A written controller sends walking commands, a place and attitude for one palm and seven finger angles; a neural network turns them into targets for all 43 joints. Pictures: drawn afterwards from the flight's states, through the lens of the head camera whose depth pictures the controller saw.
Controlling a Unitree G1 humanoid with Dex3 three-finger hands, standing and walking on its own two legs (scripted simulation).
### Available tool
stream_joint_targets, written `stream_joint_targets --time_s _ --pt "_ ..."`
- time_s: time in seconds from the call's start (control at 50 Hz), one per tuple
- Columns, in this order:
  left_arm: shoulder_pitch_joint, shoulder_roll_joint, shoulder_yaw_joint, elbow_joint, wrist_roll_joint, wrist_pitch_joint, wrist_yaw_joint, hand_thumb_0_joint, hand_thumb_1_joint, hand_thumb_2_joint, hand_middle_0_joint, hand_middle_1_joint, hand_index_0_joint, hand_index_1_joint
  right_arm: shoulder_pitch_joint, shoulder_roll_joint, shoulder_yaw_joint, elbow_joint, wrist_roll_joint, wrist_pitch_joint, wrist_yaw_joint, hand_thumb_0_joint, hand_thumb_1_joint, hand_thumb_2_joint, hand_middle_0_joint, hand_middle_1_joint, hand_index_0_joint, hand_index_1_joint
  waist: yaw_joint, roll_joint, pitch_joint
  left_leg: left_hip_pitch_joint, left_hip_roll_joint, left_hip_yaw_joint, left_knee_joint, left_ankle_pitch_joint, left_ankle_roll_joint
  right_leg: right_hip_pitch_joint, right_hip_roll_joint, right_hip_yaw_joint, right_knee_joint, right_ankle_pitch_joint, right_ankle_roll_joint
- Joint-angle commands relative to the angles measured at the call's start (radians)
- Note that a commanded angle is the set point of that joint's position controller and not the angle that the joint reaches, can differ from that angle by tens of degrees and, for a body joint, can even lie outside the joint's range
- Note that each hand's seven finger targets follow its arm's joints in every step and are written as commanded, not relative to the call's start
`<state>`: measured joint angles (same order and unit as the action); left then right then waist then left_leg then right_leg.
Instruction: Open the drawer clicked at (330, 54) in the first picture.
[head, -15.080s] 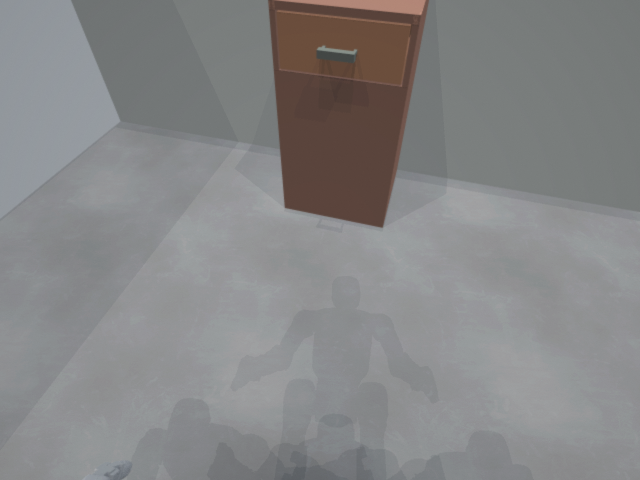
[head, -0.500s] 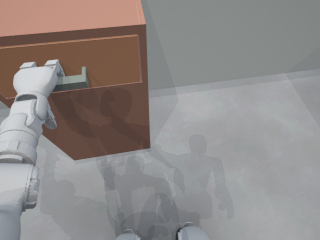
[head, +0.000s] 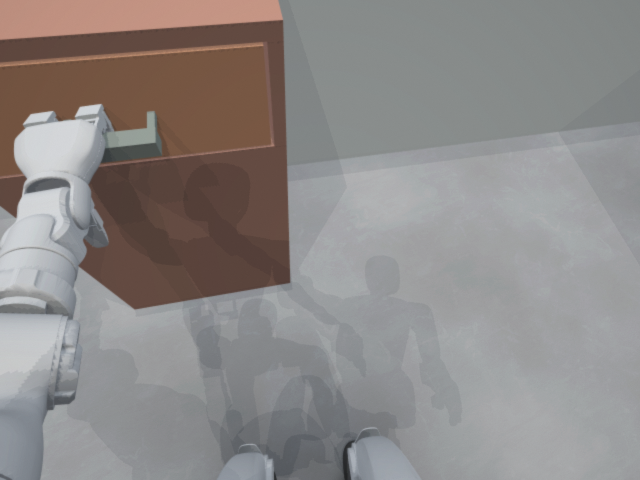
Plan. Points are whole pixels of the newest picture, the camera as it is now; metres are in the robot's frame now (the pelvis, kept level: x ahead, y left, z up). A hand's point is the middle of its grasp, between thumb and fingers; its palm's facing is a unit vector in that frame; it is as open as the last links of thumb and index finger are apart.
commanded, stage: lower the fingers behind the handle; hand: left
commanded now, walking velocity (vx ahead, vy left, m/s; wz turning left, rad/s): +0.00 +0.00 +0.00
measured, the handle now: (110, 134) +0.55 +0.24 +0.04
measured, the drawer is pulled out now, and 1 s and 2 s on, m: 0.00 0.00 0.10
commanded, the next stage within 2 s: close the thumb around the handle in 0.18 s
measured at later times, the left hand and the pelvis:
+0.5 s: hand (85, 179) +0.50 +0.27 +0.01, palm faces -0.08 -0.01 -1.00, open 12.6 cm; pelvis +0.01 +0.00 +0.00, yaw +0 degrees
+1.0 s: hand (85, 178) +0.50 +0.27 +0.01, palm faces -0.08 -0.02 -1.00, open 6.0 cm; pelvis +0.01 +0.00 +0.00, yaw +0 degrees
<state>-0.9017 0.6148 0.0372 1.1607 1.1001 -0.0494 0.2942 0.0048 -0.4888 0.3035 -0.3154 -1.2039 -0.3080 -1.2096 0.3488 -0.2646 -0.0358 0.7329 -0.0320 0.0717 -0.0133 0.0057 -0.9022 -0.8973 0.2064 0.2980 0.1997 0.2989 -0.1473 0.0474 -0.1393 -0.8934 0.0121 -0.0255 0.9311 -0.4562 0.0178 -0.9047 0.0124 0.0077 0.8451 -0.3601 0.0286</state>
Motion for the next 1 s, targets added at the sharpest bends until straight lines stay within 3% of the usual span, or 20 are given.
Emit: stream_joint_targets --time_s 0.0,0.04,0.08,0.14,0.18,0.2,0.22,0.26,0.28,0.34,0.5,0.56,0.62,0.66,0.72,0.76,0.78,0.84,0.88,0.98 --pt "-0.357 0.278 0.052 -0.186 -0.001 -0.045 0.003 0.0 -0.5 0.3 -0.3 -1.2 -0.3 -1.2 0.176 -0.186 -0.056 -0.036 -0.003 -0.005 -0.029 0.0 -0.9 -0.9 0.2 0.3 0.2 0.3 0.002 0.07 -0.434 0.289 -0.02 0.013 -0.085 0.445 0.02 0.243 0.044 -0.039 -0.062 0.304 -0.056" --pt "-0.349 0.242 0.029 -0.189 0.0 -0.066 0.005 0.0 -0.5 0.3 -0.3 -1.2 -0.3 -1.2 0.184 -0.179 -0.059 -0.037 -0.003 -0.012 -0.029 0.0 -0.9 -0.9 0.2 0.3 0.2 0.3 -0.004 0.077 -0.423 0.287 -0.019 0.013 -0.08 0.44 0.019 0.222 0.044 -0.042 -0.059 0.293 -0.056" --pt "-0.335 0.27 0.057 -0.191 0.0 -0.081 0.012 0.0 -0.5 0.3 -0.3 -1.2 -0.3 -1.2 0.187 -0.182 -0.06 -0.035 -0.005 -0.013 -0.03 0.0 -0.9 -0.9 0.2 0.3 0.2 0.3 0.002 0.06 -0.427 0.274 -0.018 0.011 -0.072 0.442 0.019 0.221 0.044 -0.042 -0.048 0.295 -0.056" --pt "-0.37 0.226 0.026 -0.211 0.003 -0.087 0.029 0.0 -0.5 0.3 -0.3 -1.2 -0.3 -1.2 0.195 -0.177 -0.066 -0.03 -0.007 -0.019 -0.027 0.0 -0.9 -0.9 0.2 0.3 0.2 0.3 -0.008 0.102 -0.441 0.304 -0.014 0.004 -0.065 0.469 0.012 0.18 0.045 -0.046 -0.042 0.285 -0.057" --pt "-0.375 0.237 0.039 -0.208 0.002 -0.084 0.041 0.0 -0.5 0.3 -0.3 -1.2 -0.3 -1.2 0.201 -0.18 -0.069 -0.021 -0.008 -0.023 -0.023 0.0 -0.9 -0.9 0.2 0.3 0.2 0.3 -0.012 0.085 -0.455 0.303 -0.013 0.006 -0.056 0.479 0.013 0.187 0.045 -0.046 -0.039 0.3 -0.055" --pt "-0.374 0.276 0.073 -0.217 0.001 -0.082 0.045 0.0 -0.5 0.3 -0.3 -1.2 -0.3 -1.2 0.203 -0.187 -0.068 -0.018 -0.011 -0.02 -0.023 0.0 -0.9 -0.9 0.2 0.3 0.2 0.3 0.001 0.075 -0.482 0.306 -0.013 0.002 -0.054 0.504 0.011 0.207 0.045 -0.045 -0.031 0.318 -0.056" --pt "-0.372 0.266 0.065 -0.232 0.001 -0.08 0.049 0.0 -0.5 0.3 -0.3 -1.2 -0.3 -1.2 0.205 -0.183 -0.071 -0.022 -0.011 -0.019 -0.021 0.0 -0.9 -0.9 0.2 0.3 0.2 0.3 -0.001 0.097 -0.514 0.325 -0.013 0.005 -0.05 0.52 0.012 0.21 0.045 -0.043 -0.03 0.33 -0.054" --pt "-0.351 0.239 0.05 -0.22 -0.005 -0.069 0.051 0.0 -0.5 0.3 -0.3 -1.2 -0.3 -1.2 0.205 -0.179 -0.071 -0.018 -0.01 -0.019 -0.017 0.0 -0.9 -0.9 0.2 0.3 0.2 0.3 0.002 0.094 -0.503 0.321 -0.016 0.009 -0.051 0.53 0.012 0.223 0.045 -0.043 -0.037 0.345 -0.054" --pt "-0.367 0.245 0.052 -0.218 -0.003 -0.063 0.053 0.0 -0.444 0.324 -0.304 -1.206 -0.304 -1.206 0.208 -0.182 -0.072 -0.013 -0.009 -0.017 -0.017 0.0 -0.9 -0.9 0.2 0.3 0.2 0.3 -0.008 0.074 -0.489 0.322 -0.012 0.005 -0.055 0.529 0.011 0.218 0.046 -0.046 -0.038 0.343 -0.053" --pt "-0.384 0.239 0.042 -0.216 -0.001 -0.047 0.055 0.0 -0.276 0.396 -0.316 -1.224 -0.316 -1.224 0.204 -0.182 -0.072 -0.01 -0.006 -0.015 -0.017 0.0 -0.9 -0.9 0.2 0.3 0.2 0.3 -0.01 0.091 -0.475 0.324 -0.014 0.007 -0.061 0.518 0.012 0.213 0.046 -0.044 -0.047 0.335 -0.053" --pt "-0.332 0.235 0.049 -0.226 -0.007 -0.046 0.034 0.0 0.172 0.588 -0.348 -1.272 -0.348 -1.272 0.191 -0.179 -0.071 -0.019 -0.007 -0.009 -0.017 0.0 -0.9 -0.9 0.2 0.3 0.2 0.3 0.006 0.082 -0.477 0.348 -0.014 0.012 -0.067 0.572 0.014 0.25 0.047 -0.041 -0.055 0.376 -0.054" --pt "-0.34 0.207 0.015 -0.207 -0.001 -0.049 0.027 0.0 0.34 0.66 -0.36 -1.29 -0.36 -1.29 0.187 -0.175 -0.067 -0.026 -0.003 -0.01 -0.02 0.0 -0.9 -0.9 0.2 0.3 0.2 0.3 -0.007 0.072 -0.413 0.313 -0.016 0.012 -0.079 0.51 0.015 0.231 0.047 -0.045 -0.063 0.34 -0.054" --pt "-0.347 0.253 0.044 -0.201 0.005 -0.055 0.031 0.0 0.508 0.732 -0.372 -1.308 -0.372 -1.308 0.189 -0.183 -0.066 -0.022 -0.004 -0.01 -0.024 0.0 -0.9 -0.9 0.2 0.3 0.2 0.3 -0.004 0.065 -0.432 0.301 -0.017 0.012 -0.074 0.498 0.016 0.237 0.043 -0.041 -0.054 0.339 -0.054" --pt "-0.358 0.216 0.019 -0.2 0.004 -0.055 0.032 0.0 0.62 0.78 -0.38 -1.32 -0.38 -1.32 0.193 -0.177 -0.069 -0.025 -0.003 -0.014 -0.024 0.0 -0.9 -0.9 0.2 0.3 0.2 0.3 -0.014 0.063 -0.432 0.31 -0.017 0.013 -0.07 0.502 0.017 0.222 0.045 -0.042 -0.056 0.338 -0.053" --pt "-0.352 0.244 0.048 -0.225 0.002 -0.06 0.039 0.0 0.788 0.852 -0.392 -1.338 -0.392 -1.338 0.2 -0.181 -0.07 -0.021 -0.007 -0.012 -0.021 0.0 -0.9 -0.9 0.2 0.3 0.2 0.3 0.002 0.099 -0.479 0.35 -0.012 0.005 -0.063 0.577 0.009 0.222 0.044 -0.045 -0.042 0.36 -0.054" --pt "-0.343 0.202 0.024 -0.225 -0.001 -0.056 0.04 0.0 0.9 0.9 -0.4 -1.35 -0.4 -1.35 0.201 -0.174 -0.074 -0.022 -0.007 -0.012 -0.018 0.0 -0.9 -0.9 0.2 0.3 0.2 0.3 -0.001 0.097 -0.482 0.366 -0.009 0.004 -0.058 0.607 0.006 0.217 0.046 -0.048 -0.044 0.366 -0.053" --pt "-0.351 0.183 0.011 -0.226 -0.002 -0.056 0.04 0.0 0.9 0.9 -0.4 -1.35 -0.4 -1.35 0.201 -0.174 -0.076 -0.02 -0.007 -0.012 -0.017 0.0 -0.9 -0.9 0.2 0.3 0.2 0.3 -0.009 0.095 -0.478 0.368 -0.008 0.004 -0.058 0.593 0.006 0.206 0.047 -0.05 -0.047 0.355 -0.052" --pt "-0.326 0.23 0.045 -0.203 -0.005 -0.045 0.04 0.0 0.9 0.9 -0.4 -1.35 -0.4 -1.35 0.199 -0.181 -0.072 -0.018 -0.006 -0.007 -0.017 0.0 -0.9 -0.9 0.2 0.3 0.2 0.3 0.001 0.063 -0.46 0.33 -0.013 0.011 -0.064 0.559 0.012 0.238 0.046 -0.045 -0.05 0.366 -0.052" --pt "-0.346 0.215 0.027 -0.207 -0.002 -0.04 0.038 0.0 0.9 0.9 -0.4 -1.35 -0.4 -1.35 0.197 -0.179 -0.071 -0.021 -0.004 -0.008 -0.017 0.0 -0.9 -0.9 0.2 0.3 0.2 0.3 -0.007 0.066 -0.45 0.321 -0.015 0.013 -0.07 0.528 0.014 0.236 0.046 -0.045 -0.056 0.354 -0.052" --pt "-0.334 0.247 0.047 -0.227 0.002 -0.042 0.039 0.0 0.9 0.9 -0.4 -1.35 -0.4 -1.35 0.193 -0.18 -0.067 -0.024 -0.005 -0.004 -0.016 0.0 -0.9 -0.9 0.2 0.3 0.2 0.3 0.008 0.094 -0.468 0.337 -0.015 0.012 -0.073 0.564 0.011 0.251 0.046 -0.045 -0.052 0.372 -0.055"
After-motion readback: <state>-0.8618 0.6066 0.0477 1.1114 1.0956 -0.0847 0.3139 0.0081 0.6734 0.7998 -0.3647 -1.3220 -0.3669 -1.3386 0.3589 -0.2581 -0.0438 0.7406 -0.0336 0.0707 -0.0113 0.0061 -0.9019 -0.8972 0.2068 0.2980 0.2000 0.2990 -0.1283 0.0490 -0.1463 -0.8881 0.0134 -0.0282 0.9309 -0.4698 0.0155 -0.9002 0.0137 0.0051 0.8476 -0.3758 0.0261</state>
